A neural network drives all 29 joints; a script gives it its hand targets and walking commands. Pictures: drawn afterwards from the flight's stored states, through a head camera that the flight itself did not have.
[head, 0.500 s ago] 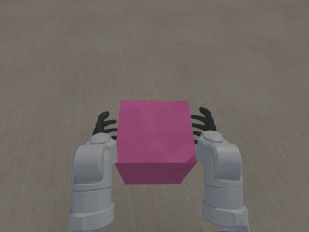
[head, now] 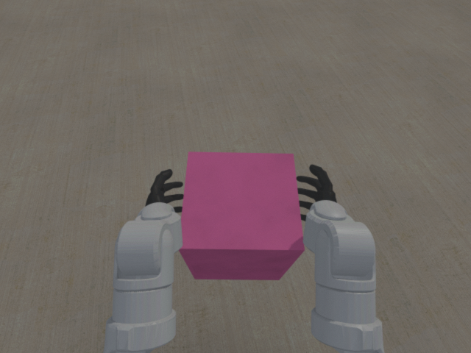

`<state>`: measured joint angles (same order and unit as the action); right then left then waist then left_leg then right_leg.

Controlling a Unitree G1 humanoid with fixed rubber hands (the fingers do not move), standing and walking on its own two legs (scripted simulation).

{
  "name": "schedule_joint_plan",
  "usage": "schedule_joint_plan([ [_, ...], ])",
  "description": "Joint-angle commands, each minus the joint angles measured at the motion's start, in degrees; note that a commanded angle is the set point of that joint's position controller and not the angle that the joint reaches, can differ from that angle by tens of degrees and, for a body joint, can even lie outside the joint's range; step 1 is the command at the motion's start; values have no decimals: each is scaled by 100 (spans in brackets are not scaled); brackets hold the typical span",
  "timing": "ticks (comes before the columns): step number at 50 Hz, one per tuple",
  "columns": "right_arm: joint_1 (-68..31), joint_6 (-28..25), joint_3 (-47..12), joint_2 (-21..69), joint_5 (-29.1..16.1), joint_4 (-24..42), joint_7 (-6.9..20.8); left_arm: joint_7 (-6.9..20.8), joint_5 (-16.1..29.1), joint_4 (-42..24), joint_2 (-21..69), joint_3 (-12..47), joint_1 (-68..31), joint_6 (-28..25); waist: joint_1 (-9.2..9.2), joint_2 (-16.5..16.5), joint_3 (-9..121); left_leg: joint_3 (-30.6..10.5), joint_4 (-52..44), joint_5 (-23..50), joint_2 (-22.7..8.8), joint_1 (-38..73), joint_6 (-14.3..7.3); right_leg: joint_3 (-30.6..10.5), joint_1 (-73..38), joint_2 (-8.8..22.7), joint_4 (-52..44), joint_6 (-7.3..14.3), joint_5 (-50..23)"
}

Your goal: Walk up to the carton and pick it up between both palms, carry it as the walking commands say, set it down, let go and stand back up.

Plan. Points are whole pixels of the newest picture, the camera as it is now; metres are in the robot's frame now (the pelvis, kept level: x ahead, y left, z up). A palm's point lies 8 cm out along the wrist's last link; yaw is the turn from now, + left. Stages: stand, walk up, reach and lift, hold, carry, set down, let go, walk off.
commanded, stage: carry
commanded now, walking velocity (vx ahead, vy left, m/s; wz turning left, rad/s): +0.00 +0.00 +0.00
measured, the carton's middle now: (238, 223) +0.36 +0.00 +0.00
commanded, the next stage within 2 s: none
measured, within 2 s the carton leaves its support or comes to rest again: neither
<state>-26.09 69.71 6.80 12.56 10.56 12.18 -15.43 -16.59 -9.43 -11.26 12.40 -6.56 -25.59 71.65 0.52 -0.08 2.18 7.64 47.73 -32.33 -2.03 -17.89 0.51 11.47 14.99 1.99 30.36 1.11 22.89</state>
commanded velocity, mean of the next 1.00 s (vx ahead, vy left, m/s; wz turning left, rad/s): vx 0.00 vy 0.00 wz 0.00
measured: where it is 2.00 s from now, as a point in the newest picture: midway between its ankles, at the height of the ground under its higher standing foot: (233, 186)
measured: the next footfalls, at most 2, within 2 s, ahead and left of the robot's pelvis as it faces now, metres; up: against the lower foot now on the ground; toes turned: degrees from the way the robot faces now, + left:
left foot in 0.10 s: +0.09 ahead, +0.09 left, +0.00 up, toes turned +6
right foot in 0.40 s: +0.19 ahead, -0.09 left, +0.00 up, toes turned -9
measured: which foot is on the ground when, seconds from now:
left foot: up 0.00-0.08, down 0.10-0.44, up 0.46-0.58, down 0.60-0.86, up 0.88-1.00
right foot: down 0.00-0.14, up 0.16-0.38, down 0.40-0.62, up 0.64-0.84, down 0.86-1.00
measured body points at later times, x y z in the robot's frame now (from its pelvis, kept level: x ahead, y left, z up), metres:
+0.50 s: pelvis +0.23 +0.00 -0.01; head +0.27 +0.01 +0.44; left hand +0.56 +0.13 +0.07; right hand +0.56 -0.12 +0.08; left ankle +0.10 +0.09 -0.69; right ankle +0.15 -0.09 -0.73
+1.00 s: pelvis +0.48 +0.00 -0.02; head +0.52 +0.01 +0.43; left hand +0.81 +0.13 +0.06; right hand +0.81 -0.12 +0.07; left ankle +0.39 +0.09 -0.69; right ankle +0.36 -0.09 -0.72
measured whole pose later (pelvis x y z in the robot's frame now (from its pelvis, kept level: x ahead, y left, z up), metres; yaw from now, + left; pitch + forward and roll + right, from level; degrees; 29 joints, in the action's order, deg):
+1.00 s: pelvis +0.48 +0.00 -0.02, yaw +0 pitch +6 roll +0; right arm -24.9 67.9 6.7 12.1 10.5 9.4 -15.3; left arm -15.9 -9.5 -8.0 12.1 -6.3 -24.7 69.7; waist 0.3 -1.4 1.7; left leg 3.6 58.8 -38.8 0.6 -26.0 -1.1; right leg 8.4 14.9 1.5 40.7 2.7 30.3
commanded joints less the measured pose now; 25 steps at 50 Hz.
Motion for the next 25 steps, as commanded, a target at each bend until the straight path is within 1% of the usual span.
schedule_joint_plan([
  [1,-1581,-222,-2954,6007,-2414,196,1292,1330,2286,-906,5841,3047,-2258,-420,221,-894,2360,-222,500,-934,292,-4180,-147,-1938,-5756,1673,630,755,-9776],
  [2,-1690,-271,-2982,6106,-2495,326,1317,1333,2340,-1183,5924,3141,-2447,-458,184,-614,2319,-292,-134,-425,197,-3870,-198,-1820,-5385,1582,619,696,-8979],
  [3,-1685,-284,-2956,6145,-2500,371,1336,1333,2346,-1272,5984,3209,-2567,-456,107,-555,2399,-169,-926,566,171,-3035,-199,-1409,-4692,1385,576,592,-8139],
  [4,-1437,-278,-2855,6074,-2430,252,1341,1310,2303,-1132,5932,3177,-2506,-446,-45,-498,2651,-90,-1963,2039,122,-1621,-239,-837,-3763,1106,796,397,-7329],
  [5,-1289,-288,-2816,6085,-2355,215,1350,1329,2313,-1099,5869,3168,-2536,-468,-201,-500,2963,46,-2568,3859,123,140,-297,-304,-2643,783,1176,128,-6722],
  [6,-1461,-294,-2808,6070,-2336,249,1371,1349,2276,-989,5890,3198,-2574,-470,-242,-65,3022,-182,-2281,6060,-183,1513,-386,-76,-1438,428,1629,-42,-4931],
  [7,-1377,-294,-2747,6069,-2335,107,1380,1362,2256,-932,5905,3200,-2547,-440,-273,1152,2931,-1497,-1607,10065,-1206,3039,-842,-243,522,-73,2429,-248,-1141],
  [8,-1593,-304,-2739,6062,-2388,109,1378,1379,2276,-944,5862,3335,-2771,-407,-225,1814,2894,-1965,-1262,11709,-1546,3649,-1159,-613,1300,-467,2861,-200,1059],
  [9,-1615,-281,-2748,6053,-2410,112,1402,1367,2194,-744,5927,3353,-2541,-385,-233,1601,2663,-1995,-1312,11571,-1578,3817,-1083,-779,1766,-390,2847,-103,1284],
  [10,-1562,-258,-2778,6062,-2388,94,1410,1359,2182,-619,5978,3329,-2394,-379,-235,1253,2420,-1891,-1378,11120,-1534,3930,-976,-803,2190,-395,2605,-48,1324],
  [11,-1509,-244,-2745,5983,-2337,82,1400,1350,2157,-438,5989,3272,-2270,-372,-246,1155,2209,-1829,-1447,10925,-1443,4092,-894,-679,2564,-413,2387,-54,1266],
  [12,-1529,-235,-2724,5951,-2330,104,1399,1341,2174,-460,5974,3227,-2346,-390,-241,1072,2125,-1739,-1474,10750,-1384,3976,-881,-579,2524,-423,2092,-82,1132],
  [13,-1601,-233,-2758,5925,-2334,142,1404,1337,2173,-409,5987,3206,-2340,-396,-227,1069,2135,-1626,-1485,10576,-1347,3784,-876,-515,2305,-456,1827,-88,946],
  [14,-1684,-244,-2777,5912,-2343,243,1406,1343,2178,-364,6058,3186,-2311,-407,-245,1027,2144,-1509,-1445,10568,-1303,3737,-870,-395,2207,-523,1578,-127,823],
  [15,-1747,-241,-2839,5904,-2368,308,1416,1351,2176,-369,6076,3154,-2265,-417,-239,1033,2130,-1345,-1380,10436,-1237,3571,-829,-323,2045,-559,1375,-123,617],
  [16,-1634,-225,-2798,5869,-2341,215,1419,1339,2203,-487,6009,3187,-2363,-421,-250,1154,2053,-1215,-1355,10339,-1145,3374,-782,-216,1895,-618,1207,-119,429],
  [17,-1572,-214,-2792,5839,-2310,161,1423,1348,2190,-427,5995,3135,-2276,-414,-249,1153,2052,-1058,-1248,10069,-1075,3223,-726,-168,1663,-606,736,-115,185],
  [18,-1602,-202,-2789,5786,-2317,132,1431,1342,2184,-433,5952,3097,-2279,-406,-206,1201,2090,-883,-1122,9787,-996,2876,-610,-87,1178,-601,335,-84,-329],
  [19,-1611,-190,-2794,5752,-2326,118,1432,1345,2169,-422,5941,3048,-2219,-403,-84,1025,2127,-672,-814,9287,-882,2303,-443,-27,368,-482,-228,-68,-1462],
  [20,-1478,-175,-2771,5689,-2311,3,1418,1342,2122,-307,5839,2956,-2122,-391,-51,475,2437,-510,-126,7925,-647,1433,-205,-480,-935,-34,-350,146,-4089],
  [21,-1589,-168,-2769,5662,-2314,13,1405,1351,2117,-232,5744,2881,-1973,-412,76,-533,2811,-330,693,5328,-296,-147,32,-1340,-2778,781,374,632,-8204],
  [22,-1799,-160,-2864,5768,-2380,-6,1412,1340,2049,-133,5806,2895,-1973,-447,248,-1771,2885,-80,1484,1072,347,-1957,151,-2148,-4229,1474,776,1305,-10970],
  [23,-1782,-199,-2922,5843,-2397,-40,1405,1355,2134,-317,5800,2925,-2108,-511,218,-1861,2761,-272,1714,-775,462,-2856,53,-2368,-4727,1728,777,1442,-10916],
  [24,-1847,-272,-2976,5998,-2420,-20,1388,1382,2188,-545,5841,2942,-2269,-567,202,-1394,2507,-435,1435,-943,394,-3353,-108,-2354,-4934,1669,635,1225,-10109],
  [25,-1727,-322,-2992,6116,-2454,-15,1381,1384,2209,-737,5896,2988,-2346,-583,208,-931,2315,-439,923,-1005,317,-3814,-213,-2371,-5139,1613,711,1011,-9681],
])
